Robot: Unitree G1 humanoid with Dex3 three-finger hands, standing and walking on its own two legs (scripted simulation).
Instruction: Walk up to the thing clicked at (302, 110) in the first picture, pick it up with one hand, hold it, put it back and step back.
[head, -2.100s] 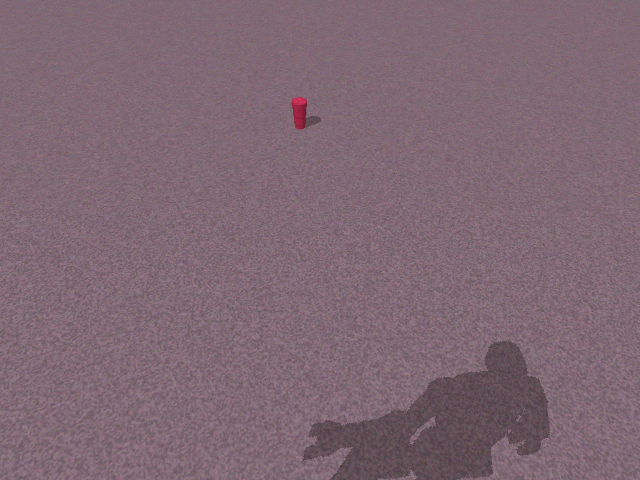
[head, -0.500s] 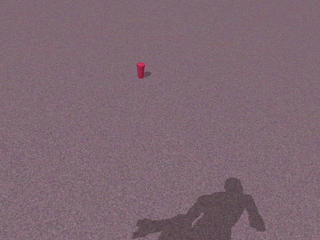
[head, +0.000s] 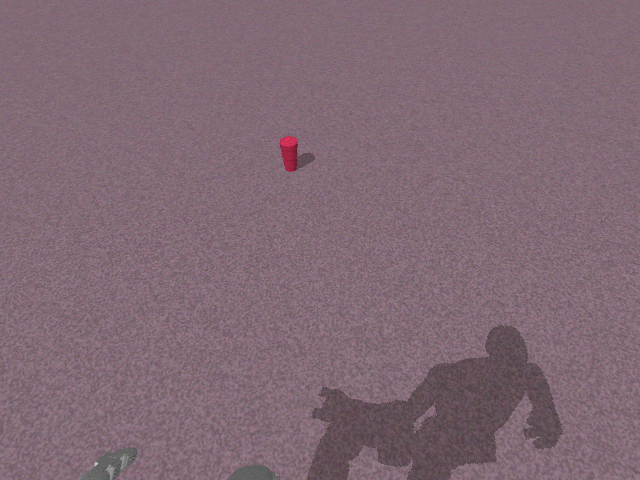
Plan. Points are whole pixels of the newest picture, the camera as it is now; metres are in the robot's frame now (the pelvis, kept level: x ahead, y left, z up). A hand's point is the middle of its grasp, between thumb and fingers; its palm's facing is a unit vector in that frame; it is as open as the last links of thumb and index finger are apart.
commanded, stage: walk up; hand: left
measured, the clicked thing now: (289, 155) +1.59 +0.14 -0.69
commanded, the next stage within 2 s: none
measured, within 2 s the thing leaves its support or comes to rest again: neither
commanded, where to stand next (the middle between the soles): +1.21 -0.02 m, yaw +0 degrees
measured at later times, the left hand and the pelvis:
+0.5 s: hand (139, 344) +0.37 +0.31 -0.14, palm faces -0.12 -0.94 -0.32, open 7.4 cm; pelvis +0.28 +0.04 +0.01, yaw -3 degrees
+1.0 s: hand (187, 241) +0.58 +0.27 -0.13, palm faces -0.02 -0.93 -0.37, open 7.4 cm; pelvis +0.52 +0.00 +0.00, yaw -1 degrees
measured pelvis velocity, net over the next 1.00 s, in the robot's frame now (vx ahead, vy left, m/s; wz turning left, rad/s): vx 0.52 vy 0.00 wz -0.01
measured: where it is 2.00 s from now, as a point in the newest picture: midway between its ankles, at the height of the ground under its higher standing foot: (326, 277)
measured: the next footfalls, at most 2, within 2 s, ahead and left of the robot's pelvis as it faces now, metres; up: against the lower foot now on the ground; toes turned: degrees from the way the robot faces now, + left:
left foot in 0.20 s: +0.30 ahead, +0.16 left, +0.00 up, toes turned +7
right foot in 0.66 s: +0.54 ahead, -0.11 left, +0.00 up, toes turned -8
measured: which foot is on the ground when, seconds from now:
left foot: up 0.00-0.18, down 0.20-0.68, up 0.70-1.00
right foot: down 0.00-0.22, up 0.24-0.64, down 0.66-1.00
